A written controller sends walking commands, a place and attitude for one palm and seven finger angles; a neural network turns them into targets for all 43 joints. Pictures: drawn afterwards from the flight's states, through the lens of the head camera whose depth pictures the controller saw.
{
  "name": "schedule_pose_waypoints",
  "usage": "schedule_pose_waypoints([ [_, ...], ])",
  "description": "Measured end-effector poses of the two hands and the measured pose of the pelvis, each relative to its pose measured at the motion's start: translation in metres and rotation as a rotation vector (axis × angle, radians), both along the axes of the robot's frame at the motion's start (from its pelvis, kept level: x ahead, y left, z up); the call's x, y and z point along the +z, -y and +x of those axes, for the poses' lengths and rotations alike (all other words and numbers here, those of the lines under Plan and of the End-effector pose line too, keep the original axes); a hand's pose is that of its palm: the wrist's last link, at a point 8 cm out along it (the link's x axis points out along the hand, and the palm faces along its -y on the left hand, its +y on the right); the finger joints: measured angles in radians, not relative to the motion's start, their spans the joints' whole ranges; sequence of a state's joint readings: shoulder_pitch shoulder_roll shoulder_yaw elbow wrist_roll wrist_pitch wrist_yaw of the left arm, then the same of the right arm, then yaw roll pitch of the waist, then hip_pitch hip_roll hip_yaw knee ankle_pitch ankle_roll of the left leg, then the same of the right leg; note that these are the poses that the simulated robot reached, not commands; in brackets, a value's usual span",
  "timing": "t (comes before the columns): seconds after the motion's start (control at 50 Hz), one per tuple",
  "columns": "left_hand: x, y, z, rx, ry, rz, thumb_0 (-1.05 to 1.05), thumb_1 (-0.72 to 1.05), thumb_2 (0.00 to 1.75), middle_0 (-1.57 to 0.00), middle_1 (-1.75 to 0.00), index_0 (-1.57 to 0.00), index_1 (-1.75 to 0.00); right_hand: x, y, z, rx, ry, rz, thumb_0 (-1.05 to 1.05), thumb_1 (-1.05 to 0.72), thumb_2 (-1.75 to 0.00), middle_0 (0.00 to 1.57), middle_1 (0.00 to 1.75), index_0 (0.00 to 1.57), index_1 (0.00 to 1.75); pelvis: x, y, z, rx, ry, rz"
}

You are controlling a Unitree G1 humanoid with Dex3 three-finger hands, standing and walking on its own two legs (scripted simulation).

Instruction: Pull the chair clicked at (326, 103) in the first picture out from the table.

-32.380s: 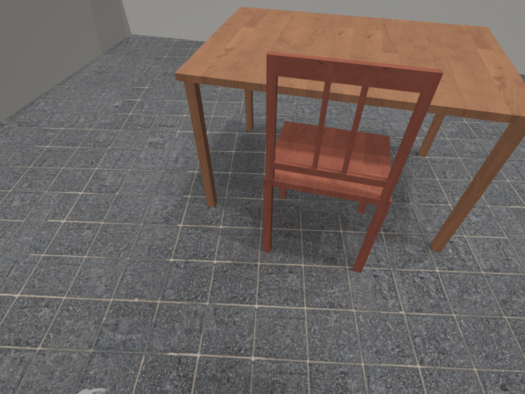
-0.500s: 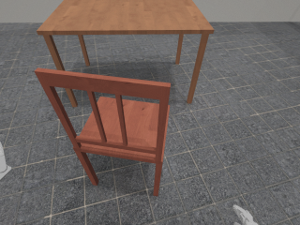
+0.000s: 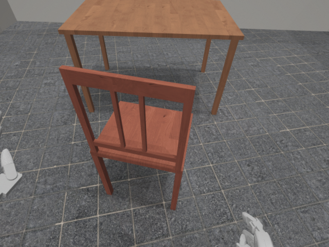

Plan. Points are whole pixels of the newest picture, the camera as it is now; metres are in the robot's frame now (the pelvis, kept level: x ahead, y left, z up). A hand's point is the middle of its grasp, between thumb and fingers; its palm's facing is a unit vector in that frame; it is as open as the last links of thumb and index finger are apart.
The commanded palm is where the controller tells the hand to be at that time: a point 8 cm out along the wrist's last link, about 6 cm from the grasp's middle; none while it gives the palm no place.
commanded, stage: stop stepping back and stand still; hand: left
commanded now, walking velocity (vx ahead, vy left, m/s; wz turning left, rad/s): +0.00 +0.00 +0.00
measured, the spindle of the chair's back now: (118, 121) +0.55 +0.21 -0.07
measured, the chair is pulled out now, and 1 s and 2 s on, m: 0.61 0.61 0.61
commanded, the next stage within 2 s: let the arm hang, fingers relaxed in 0.04 s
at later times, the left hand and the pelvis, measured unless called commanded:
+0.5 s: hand out of the picture +0.01 +0.17 -0.18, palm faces +0.06 -0.98 -0.16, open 7.0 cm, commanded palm none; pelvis +0.00 -0.01 -0.01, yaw +3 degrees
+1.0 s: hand out of the picture -0.03 +0.13 -0.18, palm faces +0.09 -0.98 -0.17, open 7.4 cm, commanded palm none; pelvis +0.01 -0.03 -0.01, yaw +2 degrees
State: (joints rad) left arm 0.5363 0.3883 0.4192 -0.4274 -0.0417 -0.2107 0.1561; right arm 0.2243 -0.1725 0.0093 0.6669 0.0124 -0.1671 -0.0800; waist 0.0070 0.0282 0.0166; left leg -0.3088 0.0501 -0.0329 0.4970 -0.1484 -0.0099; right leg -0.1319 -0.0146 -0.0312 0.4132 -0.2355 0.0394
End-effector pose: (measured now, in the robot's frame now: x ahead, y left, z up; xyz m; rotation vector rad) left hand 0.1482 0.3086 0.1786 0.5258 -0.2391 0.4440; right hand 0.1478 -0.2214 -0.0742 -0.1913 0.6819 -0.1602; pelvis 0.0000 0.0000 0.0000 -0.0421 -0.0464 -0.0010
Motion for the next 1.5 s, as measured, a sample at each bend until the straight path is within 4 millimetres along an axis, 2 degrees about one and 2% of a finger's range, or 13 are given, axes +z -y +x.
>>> schedule_pose_waypoints([
  [0.16, -0.015, 0.008, 0.020, -0.053, -0.038, -0.022, 0.01, 0.89, 0.90, -0.21, -0.30, -0.21, -0.30, -0.002, 0.004, -0.002, 0.008, -0.031, -0.016, 0.01, -0.90, -0.90, 0.20, 0.30, 0.21, 0.30, 0.000, -0.001, 0.005, 0.005, -0.013, 0.003],
  [0.22, -0.085, 0.003, 0.040, -0.054, -0.329, -0.114, 0.00, 0.89, 0.90, -0.20, -0.30, -0.20, -0.30, -0.024, 0.012, -0.003, 0.047, -0.134, -0.004, 0.01, -0.90, -0.90, 0.20, 0.30, 0.21, 0.30, -0.006, -0.004, 0.002, 0.017, -0.040, 0.008],
  [0.28, -0.181, 0.015, 0.029, -0.013, -0.720, -0.279, 0.00, 0.90, 0.90, -0.20, -0.30, -0.20, -0.30, -0.043, 0.017, -0.013, 0.033, -0.227, 0.010, 0.01, -0.90, -0.90, 0.20, 0.30, 0.21, 0.30, -0.010, -0.007, 0.000, 0.020, -0.043, 0.012],
  [0.36, -0.281, 0.059, -0.030, -0.005, -1.131, -0.482, 0.01, 0.91, 0.90, -0.19, -0.30, -0.20, -0.30, -0.051, 0.019, -0.044, 0.007, -0.346, 0.009, 0.01, -0.91, -0.90, 0.20, 0.30, 0.20, 0.30, -0.012, -0.003, 0.002, 0.026, -0.025, 0.027],
  [0.4, -0.311, 0.085, -0.068, -0.007, -1.279, -0.578, 0.01, 0.91, 0.90, -0.19, -0.30, -0.20, -0.30, -0.052, 0.020, -0.064, -0.003, -0.418, -0.001, 0.01, -0.91, -0.90, 0.20, 0.30, 0.20, 0.30, -0.011, 0.001, 0.002, 0.029, -0.017, 0.028],
  [0.44, -0.326, 0.089, -0.101, 0.071, -1.344, -0.645, 0.00, 0.97, 0.90, -0.20, -0.30, -0.20, -0.30, -0.052, 0.021, -0.084, -0.009, -0.496, -0.011, 0.01, -0.91, -0.90, 0.20, 0.30, 0.20, 0.30, -0.009, 0.005, 0.003, 0.037, -0.014, 0.023],
  [0.52, -0.334, 0.086, -0.162, 0.159, -1.492, -0.678, -0.01, 0.99, 0.90, -0.20, -0.30, -0.21, -0.30, -0.055, 0.024, -0.117, -0.020, -0.625, -0.015, 0.01, -0.91, -0.90, 0.20, 0.30, 0.20, 0.30, -0.007, 0.011, 0.001, 0.049, -0.014, 0.012],
  [0.6, -0.325, 0.083, -0.213, 0.257, -1.608, -0.680, 0.00, 0.96, 0.90, -0.20, -0.30, -0.20, -0.30, -0.063, 0.025, -0.138, -0.035, -0.693, 0.011, 0.01, -0.91, -0.90, 0.20, 0.30, 0.20, 0.30, -0.005, 0.014, -0.001, 0.053, -0.015, 0.012],
  [0.74, -0.308, 0.088, -0.254, 0.362, -1.690, -0.666, 0.00, 0.93, 0.90, -0.20, -0.30, -0.20, -0.30, -0.078, 0.021, -0.153, -0.042, -0.728, 0.078, 0.01, -0.91, -0.90, 0.20, 0.30, 0.20, 0.30, -0.005, 0.020, 0.000, 0.053, -0.016, 0.022],
  [0.84, -0.314, 0.102, -0.241, 0.338, -1.669, -0.678, 0.01, 0.91, 0.90, -0.20, -0.30, -0.20, -0.30, -0.085, 0.017, -0.157, -0.055, -0.726, 0.107, 0.00, -0.91, -0.90, 0.20, 0.30, 0.20, 0.30, -0.007, 0.024, 0.004, 0.047, -0.005, 0.025],
  [1.08, -0.329, 0.143, -0.159, 0.164, -1.511, -0.708, 0.00, 0.91, 0.90, -0.20, -0.30, -0.20, -0.30, -0.082, 0.014, -0.158, -0.074, -0.728, 0.125, 0.00, -0.91, -0.90, 0.20, 0.30, 0.20, 0.30, -0.006, 0.034, 0.009, 0.043, -0.003, 0.030],
  [1.22, -0.329, 0.138, -0.154, 0.180, -1.511, -0.702, 0.02, 0.92, 0.90, -0.20, -0.30, -0.20, -0.30, -0.079, 0.017, -0.155, -0.083, -0.732, 0.114, 0.00, -0.91, -0.90, 0.20, 0.30, 0.20, 0.30, -0.006, 0.036, 0.011, 0.045, -0.002, 0.027],
  [1.5, -0.325, 0.129, -0.171, 0.235, -1.557, -0.705, 0.00, 0.91, 0.90, -0.20, -0.30, -0.20, -0.30, -0.079, 0.022, -0.142, -0.073, -0.730, 0.095, 0.00, -0.91, -0.90, 0.20, 0.30, 0.20, 0.30, -0.004, 0.035, 0.015, 0.047, -0.004, 0.026],
])
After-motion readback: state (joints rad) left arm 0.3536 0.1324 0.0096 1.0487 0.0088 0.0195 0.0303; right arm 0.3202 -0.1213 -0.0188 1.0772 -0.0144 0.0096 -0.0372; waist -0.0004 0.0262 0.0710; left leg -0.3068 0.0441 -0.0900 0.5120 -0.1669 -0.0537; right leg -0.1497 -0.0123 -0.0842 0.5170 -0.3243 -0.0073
